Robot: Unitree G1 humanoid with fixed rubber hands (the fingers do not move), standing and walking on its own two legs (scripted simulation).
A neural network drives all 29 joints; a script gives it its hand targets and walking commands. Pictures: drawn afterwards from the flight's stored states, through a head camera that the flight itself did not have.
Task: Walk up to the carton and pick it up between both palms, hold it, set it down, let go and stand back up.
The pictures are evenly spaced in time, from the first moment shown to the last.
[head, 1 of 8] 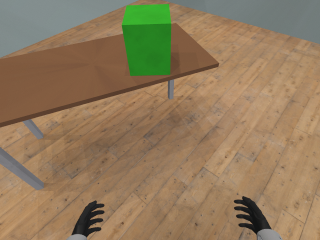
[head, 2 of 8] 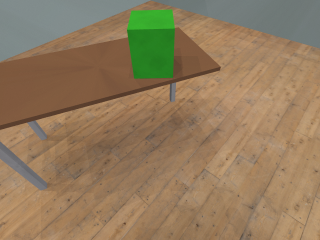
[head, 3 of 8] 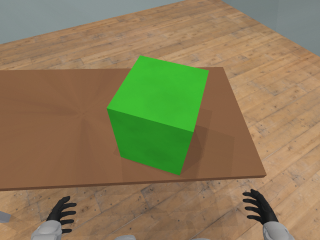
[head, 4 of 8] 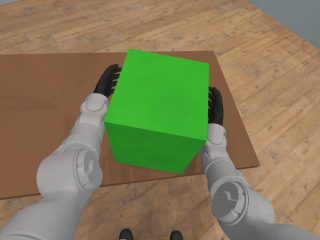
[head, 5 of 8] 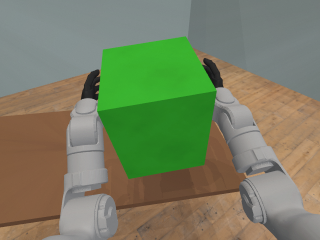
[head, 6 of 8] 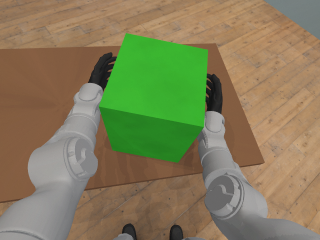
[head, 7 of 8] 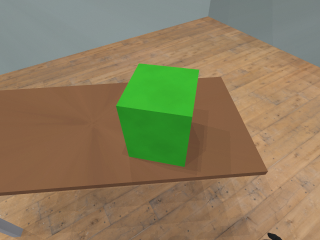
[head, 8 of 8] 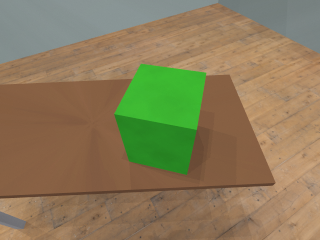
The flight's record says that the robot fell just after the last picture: no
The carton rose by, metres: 0.21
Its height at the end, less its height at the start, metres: +0.00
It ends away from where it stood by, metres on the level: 0.02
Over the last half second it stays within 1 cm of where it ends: yes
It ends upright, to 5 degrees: yes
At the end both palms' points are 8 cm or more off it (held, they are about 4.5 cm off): yes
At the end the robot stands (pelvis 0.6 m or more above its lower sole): yes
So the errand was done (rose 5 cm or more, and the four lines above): yes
